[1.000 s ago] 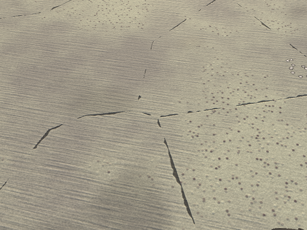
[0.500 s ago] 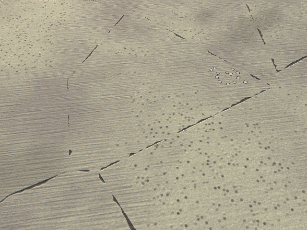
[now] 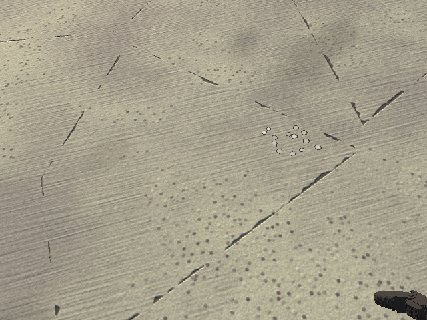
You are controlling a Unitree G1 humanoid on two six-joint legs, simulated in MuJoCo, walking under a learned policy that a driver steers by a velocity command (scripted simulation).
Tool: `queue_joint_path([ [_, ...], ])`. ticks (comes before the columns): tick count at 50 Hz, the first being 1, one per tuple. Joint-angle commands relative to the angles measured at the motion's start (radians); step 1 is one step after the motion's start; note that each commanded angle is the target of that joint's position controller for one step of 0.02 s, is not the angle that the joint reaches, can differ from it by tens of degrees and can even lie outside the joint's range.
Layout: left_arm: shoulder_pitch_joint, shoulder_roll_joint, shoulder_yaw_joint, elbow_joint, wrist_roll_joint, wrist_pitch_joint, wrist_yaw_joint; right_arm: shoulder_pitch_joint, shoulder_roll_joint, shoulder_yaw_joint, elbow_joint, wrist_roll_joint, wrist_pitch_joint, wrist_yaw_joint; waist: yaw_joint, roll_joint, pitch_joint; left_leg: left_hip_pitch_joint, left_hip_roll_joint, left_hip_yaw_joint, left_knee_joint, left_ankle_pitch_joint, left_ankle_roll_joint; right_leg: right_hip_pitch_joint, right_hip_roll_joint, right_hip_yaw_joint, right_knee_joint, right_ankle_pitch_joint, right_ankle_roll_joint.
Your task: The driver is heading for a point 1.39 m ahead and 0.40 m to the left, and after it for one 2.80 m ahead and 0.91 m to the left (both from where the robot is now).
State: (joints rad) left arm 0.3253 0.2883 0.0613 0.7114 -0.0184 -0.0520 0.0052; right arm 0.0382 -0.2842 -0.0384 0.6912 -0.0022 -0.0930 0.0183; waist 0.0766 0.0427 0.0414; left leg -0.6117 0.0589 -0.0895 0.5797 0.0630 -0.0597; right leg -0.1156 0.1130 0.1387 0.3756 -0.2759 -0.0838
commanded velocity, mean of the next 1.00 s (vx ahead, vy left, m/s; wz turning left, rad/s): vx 0.50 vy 0.00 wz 0.37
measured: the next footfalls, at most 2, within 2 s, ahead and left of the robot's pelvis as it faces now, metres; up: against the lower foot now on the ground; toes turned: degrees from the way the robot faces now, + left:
left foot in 0.10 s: +0.24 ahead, +0.14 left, +0.00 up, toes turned -2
right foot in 0.58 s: +0.52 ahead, -0.05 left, +0.00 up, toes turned +17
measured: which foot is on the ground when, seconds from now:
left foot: up 0.00-0.08, down 0.10-0.60, up 0.62-1.00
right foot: down 0.00-0.14, up 0.16-0.56, down 0.58-1.00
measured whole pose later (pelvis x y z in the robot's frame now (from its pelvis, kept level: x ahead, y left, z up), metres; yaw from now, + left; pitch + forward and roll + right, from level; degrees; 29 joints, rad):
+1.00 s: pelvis +0.54 +0.09 -0.01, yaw +27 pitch +2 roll -3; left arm 0.34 0.30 0.07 0.83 -0.01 -0.08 0.00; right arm 0.10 -0.29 -0.05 0.63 0.02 -0.02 0.04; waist 0.10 0.05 0.05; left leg -0.66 0.09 -0.02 0.70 -0.02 0.01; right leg 0.05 0.01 -0.18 0.24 -0.31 0.00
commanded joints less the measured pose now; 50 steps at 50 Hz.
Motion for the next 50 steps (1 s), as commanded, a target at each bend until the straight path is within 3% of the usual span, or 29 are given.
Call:
queue_joint_path([
  [1, 0.052, 0.149, 0.039, -0.023, 0.0, -0.007, 0.005, -0.09, -0.095, -0.024, -0.084, 0.007, -0.027, 0.013, 0.012, -0.14, -0.026, 0.093, -0.03, 0.037, -0.065, -0.005, 0.033, -0.006, -0.27, 0.174, -0.055, 0.199, -0.129],
  [3, 0.047, 0.159, 0.043, -0.014, 0.006, -0.001, 0.005, -0.059, -0.112, -0.031, -0.08, 0.011, -0.031, 0.017, -0.006, -0.17, -0.019, 0.101, -0.032, 0.057, -0.078, -0.094, 0.075, 0.061, -0.308, 0.189, -0.022, 0.291, -0.116],
  [4, 0.031, 0.158, 0.042, -0.013, 0.006, 0.002, 0.004, -0.008, -0.123, -0.038, -0.067, 0.01, -0.033, 0.016, -0.039, -0.176, -0.032, 0.164, -0.049, 0.082, -0.106, -0.12, 0.102, 0.077, -0.298, 0.169, 0.03, 0.42, -0.1],
  [5, 0.025, 0.138, 0.034, -0.015, 0.01, 0.004, 0.005, 0.095, -0.151, -0.054, -0.036, 0.005, -0.035, 0.012, -0.087, -0.157, -0.098, 0.304, -0.063, 0.095, -0.123, -0.106, 0.139, 0.08, -0.25, 0.118, 0.159, 0.582, -0.077],
  [6, 0.026, 0.108, 0.017, -0.032, 0.024, 0.004, 0.009, 0.253, -0.195, -0.066, -0.013, -0.003, -0.037, 0.011, -0.151, -0.083, -0.243, 0.556, 0.056, -0.057, -0.09, -0.053, 0.212, -0.026, -0.199, 0.056, 0.41, 0.506, -0.041],
  [7, 0.154, 0.055, 0.0, -0.041, 0.011, -0.01, 0.007, 0.356, -0.287, -0.093, 0.013, -0.007, -0.027, 0.015, -0.122, 0.193, -0.368, 0.909, 0.257, -0.49, -0.153, -0.215, 0.392, -0.394, -0.043, -0.049, 0.781, 0.077, 0.057],
  [8, 0.127, 0.094, -0.001, -0.047, 0.009, -0.023, 0.005, 0.376, -0.215, -0.076, 0.029, 0.027, -0.022, 0.028, -0.141, 0.22, -0.343, 0.956, 0.29, -0.73, -0.3, -0.478, 0.41, -0.587, -0.04, -0.003, 0.879, -0.269, 0.067],
  [9, 0.002, 0.156, 0.015, -0.067, -0.008, -0.033, 0.0, 0.315, -0.153, -0.058, 0.015, 0.034, -0.017, 0.025, -0.157, 0.11, -0.181, 0.84, 0.264, -0.625, -0.313, -0.558, 0.358, -0.67, -0.102, 0.009, 0.917, -0.198, 0.058],
  [10, -0.081, 0.146, 0.011, -0.086, -0.001, -0.043, -0.002, 0.266, -0.139, -0.051, -0.001, 0.018, -0.007, 0.02, -0.15, 0.019, -0.107, 0.719, 0.222, -0.516, -0.324, -0.485, 0.329, -0.66, -0.133, -0.017, 0.886, -0.129, 0.052],
  [11, -0.121, 0.133, 0.011, -0.1, 0.018, -0.052, -0.004, 0.241, -0.125, -0.045, -0.006, 0.012, 0.0, 0.018, -0.132, -0.02, -0.044, 0.619, 0.184, -0.44, -0.342, -0.378, 0.324, -0.648, -0.158, -0.028, 0.812, -0.082, 0.057],
  [12, -0.118, 0.123, 0.013, -0.103, 0.032, -0.057, -0.005, 0.23, -0.112, -0.038, -0.01, 0.005, 0.001, 0.013, -0.106, -0.008, -0.039, 0.565, 0.147, -0.384, -0.356, -0.283, 0.312, -0.596, -0.182, -0.028, 0.742, -0.04, 0.062],
  [15, -0.102, 0.084, 0.005, -0.104, 0.039, -0.054, -0.005, 0.238, -0.12, -0.041, -0.005, 0.014, 0.006, -0.002, -0.081, 0.047, -0.059, 0.498, 0.1, -0.287, -0.376, -0.096, 0.322, -0.528, -0.179, -0.066, 0.597, -0.018, 0.103],
  [18, -0.204, 0.051, -0.011, -0.127, 0.036, -0.053, -0.004, 0.272, -0.161, -0.055, 0.012, 0.023, 0.013, -0.02, -0.107, 0.032, -0.04, 0.432, 0.068, -0.218, -0.379, -0.033, 0.307, -0.484, -0.156, -0.084, 0.391, 0.126, 0.136],
  [20, -0.275, 0.042, -0.016, -0.139, 0.029, -0.058, -0.009, 0.304, -0.169, -0.059, 0.026, 0.027, 0.022, -0.028, -0.133, 0.038, -0.034, 0.401, 0.048, -0.199, -0.367, -0.046, 0.283, -0.429, -0.13, -0.083, 0.268, 0.25, 0.145],
  [23, -0.353, 0.054, -0.012, -0.154, 0.016, -0.068, -0.02, 0.361, -0.166, -0.059, 0.044, 0.033, 0.037, -0.035, -0.159, 0.044, -0.034, 0.408, 0.053, -0.235, -0.329, -0.085, 0.265, -0.363, -0.096, -0.073, 0.169, 0.325, 0.144],
  [26, -0.363, 0.086, 0.003, -0.159, 0.01, -0.077, -0.024, 0.369, -0.165, -0.062, 0.046, 0.036, 0.049, -0.041, -0.14, 0.064, -0.035, 0.468, 0.079, -0.316, -0.265, -0.126, 0.241, -0.308, -0.091, -0.048, 0.1, 0.264, 0.119],
  [28, -0.269, 0.113, 0.022, -0.135, 0.009, -0.083, -0.019, 0.341, -0.155, -0.062, 0.037, 0.034, 0.055, -0.041, -0.078, 0.077, -0.064, 0.461, 0.06, -0.327, -0.179, -0.074, 0.212, -0.164, -0.098, -0.062, 0.041, 0.232, 0.077],
  [29, -0.166, 0.144, 0.037, -0.118, 0.02, -0.085, -0.011, 0.327, -0.123, -0.052, 0.023, 0.027, 0.053, -0.037, -0.025, 0.058, -0.141, 0.412, 0.012, -0.288, -0.042, -0.047, 0.183, 0.014, -0.153, -0.033, 0.04, 0.22, 0.037],
  [30, -0.002, 0.205, 0.054, -0.103, 0.03, -0.081, 0.0, 0.328, -0.063, -0.031, -0.003, 0.005, 0.048, -0.034, 0.037, -0.065, -0.289, 0.277, -0.057, -0.196, 0.242, -0.233, 0.146, 0.27, -0.334, 0.14, 0.062, 0.166, -0.028],
  [31, 0.047, 0.256, 0.065, -0.07, 0.036, -0.064, -0.007, 0.462, -0.02, -0.015, -0.031, 0.036, 0.039, -0.035, -0.031, -0.376, -0.367, -0.05, -0.162, -0.081, 0.518, -0.666, 0.097, 0.491, -0.53, 0.577, -0.025, -0.052, -0.176],
  [32, 0.021, 0.166, 0.049, -0.079, 0.018, -0.06, -0.012, 0.456, -0.118, -0.033, -0.003, 0.048, 0.04, -0.038, -0.019, -0.275, -0.278, -0.16, -0.074, -0.096, 0.65, -0.632, 0.084, 0.425, -0.533, 0.626, -0.062, -0.216, -0.168],
  [33, -0.015, 0.109, 0.034, -0.083, 0.015, -0.057, -0.009, 0.358, -0.159, -0.046, -0.011, 0.042, 0.046, -0.036, 0.002, -0.177, -0.158, -0.18, -0.043, -0.08, 0.68, -0.533, 0.076, 0.314, -0.485, 0.458, -0.073, -0.163, -0.13],
  [34, -0.058, 0.095, 0.026, -0.081, 0.023, -0.055, -0.01, 0.308, -0.149, -0.048, -0.018, 0.031, 0.05, -0.036, -0.014, -0.111, -0.094, -0.148, -0.014, -0.056, 0.666, -0.462, 0.066, 0.203, -0.437, 0.329, -0.095, -0.022, -0.109],
  [35, -0.086, 0.079, 0.022, -0.07, 0.028, -0.053, -0.012, 0.276, -0.137, -0.051, -0.031, 0.022, 0.05, -0.032, -0.032, -0.109, -0.052, -0.134, 0.009, -0.052, 0.63, -0.417, 0.062, 0.129, -0.404, 0.25, -0.117, 0.074, -0.104],
  [36, -0.102, 0.066, 0.017, -0.064, 0.034, -0.055, -0.011, 0.271, -0.121, -0.052, -0.036, 0.026, 0.056, -0.026, -0.051, -0.131, -0.035, -0.098, 0.031, -0.045, 0.607, -0.391, 0.062, 0.073, -0.374, 0.171, -0.143, 0.139, -0.092],
  [38, -0.108, 0.07, 0.021, -0.045, 0.027, -0.064, -0.013, 0.263, -0.08, -0.044, -0.049, 0.032, 0.067, -0.018, -0.064, -0.152, -0.027, -0.078, 0.046, -0.018, 0.571, -0.362, 0.054, 0.023, -0.358, 0.079, -0.185, 0.213, -0.101],
  [40, -0.105, 0.098, 0.031, -0.024, 0.022, -0.069, -0.012, 0.223, -0.064, -0.039, -0.072, 0.024, 0.073, -0.014, -0.066, -0.131, -0.012, -0.104, 0.057, -0.012, 0.504, -0.313, 0.04, 0.012, -0.367, 0.016, -0.215, 0.276, -0.117],
  [46, -0.08, 0.156, 0.044, 0.025, 0.016, -0.055, -0.003, 0.066, -0.044, -0.021, -0.116, 0.024, 0.054, 0.019, -0.017, -0.091, 0.011, -0.051, 0.042, 0.054, 0.184, -0.039, 0.056, 0.046, -0.344, -0.184, -0.223, 0.378, -0.084],
  [50, -0.028, 0.193, 0.054, 0.061, -0.004, -0.035, -0.002, -0.029, -0.057, -0.023, -0.166, 0.027, 0.056, 0.039, -0.001, -0.093, 0.035, -0.041, 0.018, 0.101, 0.073, -0.096, 0.099, 0.151, -0.381, -0.239, -0.181, 0.454, -0.055],
])
Keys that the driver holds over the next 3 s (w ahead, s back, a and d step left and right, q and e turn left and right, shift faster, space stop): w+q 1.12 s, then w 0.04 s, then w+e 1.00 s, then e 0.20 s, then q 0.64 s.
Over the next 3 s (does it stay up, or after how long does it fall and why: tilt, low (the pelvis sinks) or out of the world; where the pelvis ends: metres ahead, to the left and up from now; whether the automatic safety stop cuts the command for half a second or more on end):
stays up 1.30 0.46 -0.01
